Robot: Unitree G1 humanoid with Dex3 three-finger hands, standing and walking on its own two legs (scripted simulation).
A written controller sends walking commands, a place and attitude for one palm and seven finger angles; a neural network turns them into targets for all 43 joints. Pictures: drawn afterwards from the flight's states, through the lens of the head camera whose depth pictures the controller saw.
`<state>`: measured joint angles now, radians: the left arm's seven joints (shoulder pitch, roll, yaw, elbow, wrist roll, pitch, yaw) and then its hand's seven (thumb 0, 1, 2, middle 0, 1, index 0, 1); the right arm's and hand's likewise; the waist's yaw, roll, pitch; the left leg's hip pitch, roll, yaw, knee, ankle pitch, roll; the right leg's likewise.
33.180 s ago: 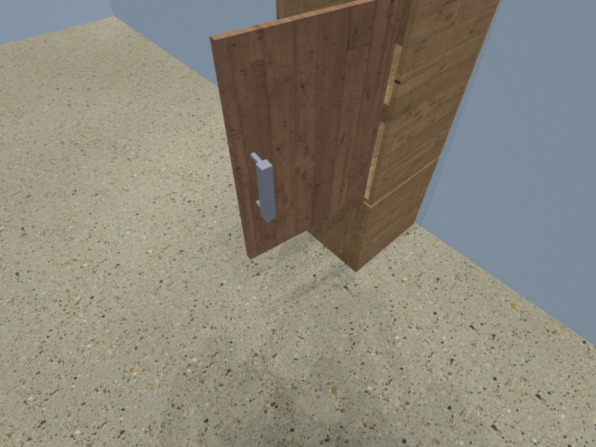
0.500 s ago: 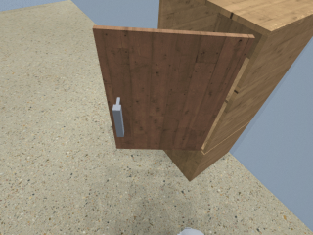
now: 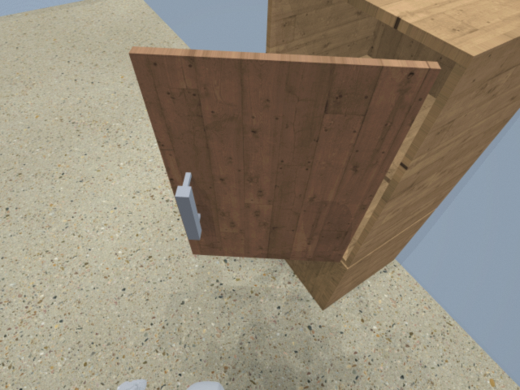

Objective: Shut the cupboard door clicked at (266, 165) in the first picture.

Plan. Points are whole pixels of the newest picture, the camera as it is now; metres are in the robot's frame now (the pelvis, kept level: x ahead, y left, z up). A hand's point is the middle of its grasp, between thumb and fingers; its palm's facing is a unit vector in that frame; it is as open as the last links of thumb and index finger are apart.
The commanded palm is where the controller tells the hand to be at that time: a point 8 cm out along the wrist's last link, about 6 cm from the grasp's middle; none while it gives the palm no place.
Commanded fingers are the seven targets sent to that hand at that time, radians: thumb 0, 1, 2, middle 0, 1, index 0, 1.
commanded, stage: come to a stop and stand still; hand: left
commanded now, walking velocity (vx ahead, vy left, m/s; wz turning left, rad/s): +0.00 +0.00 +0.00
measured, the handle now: (191, 207) +0.45 +0.18 -0.07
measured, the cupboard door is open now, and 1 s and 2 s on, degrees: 54 54 54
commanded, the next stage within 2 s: look again from close up in 0.58 s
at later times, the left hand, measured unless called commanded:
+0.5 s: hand out of the picture -0.03 +0.20 -0.17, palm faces +0.01 -0.98 -0.20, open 7.4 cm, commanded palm none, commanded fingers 0.00 0.90 0.90 -0.20 -0.30 -0.20 -0.30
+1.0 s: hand out of the picture -0.01 +0.21 -0.17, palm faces -0.02 -0.97 -0.23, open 7.4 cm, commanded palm none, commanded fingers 0.00 0.90 0.90 -0.20 -0.30 -0.20 -0.30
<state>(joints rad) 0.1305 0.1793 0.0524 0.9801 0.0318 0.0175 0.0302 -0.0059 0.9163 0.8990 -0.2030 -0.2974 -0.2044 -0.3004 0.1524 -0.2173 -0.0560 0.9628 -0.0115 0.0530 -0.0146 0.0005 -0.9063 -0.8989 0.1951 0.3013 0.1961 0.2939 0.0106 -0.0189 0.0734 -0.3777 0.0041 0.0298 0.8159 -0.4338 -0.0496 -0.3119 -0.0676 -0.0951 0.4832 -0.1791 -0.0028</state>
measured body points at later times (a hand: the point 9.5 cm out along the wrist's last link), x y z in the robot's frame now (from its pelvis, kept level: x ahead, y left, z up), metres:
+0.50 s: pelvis -0.03 +0.03 +0.00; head -0.01 +0.02 +0.45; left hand -0.03 +0.25 -0.15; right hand +0.01 -0.21 -0.15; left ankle +0.00 +0.12 -0.74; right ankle -0.06 -0.10 -0.74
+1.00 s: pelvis -0.03 +0.03 +0.00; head -0.02 +0.02 +0.45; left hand -0.01 +0.26 -0.15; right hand -0.04 -0.18 -0.17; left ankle +0.00 +0.12 -0.74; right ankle -0.06 -0.10 -0.74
